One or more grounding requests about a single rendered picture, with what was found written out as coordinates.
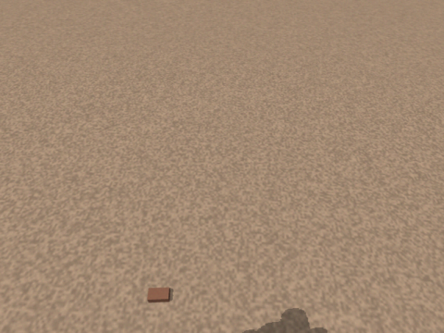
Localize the small box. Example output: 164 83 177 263
147 287 171 302

